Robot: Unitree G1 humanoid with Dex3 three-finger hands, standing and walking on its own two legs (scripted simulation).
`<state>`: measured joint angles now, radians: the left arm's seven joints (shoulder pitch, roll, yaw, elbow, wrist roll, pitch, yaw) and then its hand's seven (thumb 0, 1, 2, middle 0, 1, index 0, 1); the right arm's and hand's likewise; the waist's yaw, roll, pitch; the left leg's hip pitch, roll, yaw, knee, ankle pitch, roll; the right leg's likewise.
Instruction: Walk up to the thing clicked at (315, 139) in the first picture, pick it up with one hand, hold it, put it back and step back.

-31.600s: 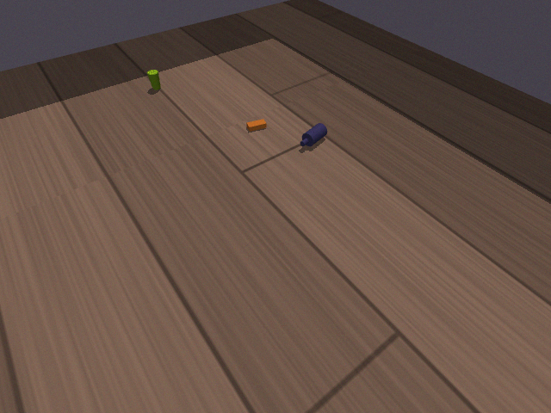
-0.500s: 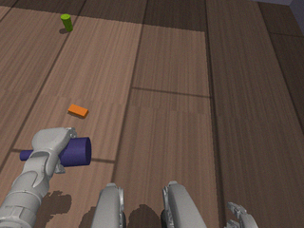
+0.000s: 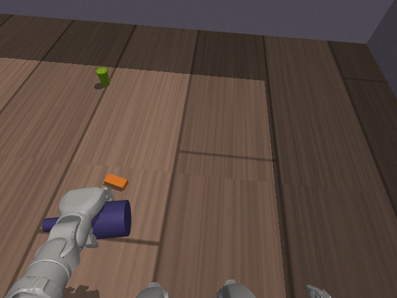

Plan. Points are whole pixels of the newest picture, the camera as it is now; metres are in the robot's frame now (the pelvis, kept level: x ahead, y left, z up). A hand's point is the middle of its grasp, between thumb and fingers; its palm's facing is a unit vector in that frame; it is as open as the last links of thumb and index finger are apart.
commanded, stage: lift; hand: left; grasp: from above
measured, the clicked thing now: (87, 221) +0.33 +0.24 -0.10
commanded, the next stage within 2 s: hold in 0.18 s
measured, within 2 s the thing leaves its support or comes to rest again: neither
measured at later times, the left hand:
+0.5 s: hand (86, 203) +0.34 +0.22 -0.03, palm faces -0.46 -0.05 -0.89, open 10.8 cm
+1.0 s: hand (84, 200) +0.33 +0.21 +0.00, palm faces -0.46 -0.04 -0.89, open 10.8 cm
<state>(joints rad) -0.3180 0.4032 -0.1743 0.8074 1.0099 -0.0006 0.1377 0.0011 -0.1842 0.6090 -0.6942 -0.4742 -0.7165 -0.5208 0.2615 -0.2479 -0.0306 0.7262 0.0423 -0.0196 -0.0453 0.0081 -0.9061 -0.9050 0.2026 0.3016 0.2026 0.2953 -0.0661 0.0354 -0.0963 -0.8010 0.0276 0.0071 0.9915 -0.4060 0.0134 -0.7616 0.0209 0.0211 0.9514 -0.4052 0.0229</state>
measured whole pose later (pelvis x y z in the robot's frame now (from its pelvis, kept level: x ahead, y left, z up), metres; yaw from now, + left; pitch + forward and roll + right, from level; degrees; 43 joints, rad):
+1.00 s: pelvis +0.03 -0.01 +0.05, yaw +0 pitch +4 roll +0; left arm -0.25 0.40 -0.21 0.67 1.00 0.00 0.00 0.00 -0.17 0.58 -0.70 -0.44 -0.72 -0.50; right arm 0.22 -0.26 -0.04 0.68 0.06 0.05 -0.05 0.01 -0.90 -0.90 0.20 0.30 0.20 0.29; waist -0.01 0.05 -0.03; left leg -0.38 0.01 0.03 0.59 -0.28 0.01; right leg -0.36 0.01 0.05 0.58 -0.29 0.02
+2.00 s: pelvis +0.02 -0.01 +0.06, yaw +0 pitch +1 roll +0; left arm -0.24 0.41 -0.21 0.62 0.99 -0.03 -0.04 0.00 -0.18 0.61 -0.69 -0.47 -0.71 -0.52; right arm 0.19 -0.26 -0.02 0.67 0.08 0.08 -0.07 0.01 -0.91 -0.90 0.20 0.30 0.20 0.29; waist 0.00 0.05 0.01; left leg -0.28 0.01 0.03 0.48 -0.22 0.01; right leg -0.26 0.00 0.04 0.48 -0.23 0.01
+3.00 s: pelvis -0.02 +0.00 -0.10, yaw +0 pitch +27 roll -2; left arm -0.58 0.39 -0.11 1.14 1.20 -0.07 0.38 0.00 -0.16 0.59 -0.66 -0.53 -0.67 -0.59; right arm 0.23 -0.28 -0.08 0.73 -0.02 0.02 -0.02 0.01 -0.90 -0.90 0.20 0.30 0.20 0.30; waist -0.10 0.03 -0.19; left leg -1.38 0.02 -0.02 1.44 -0.53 0.01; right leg -1.34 0.02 0.00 1.42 -0.55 0.02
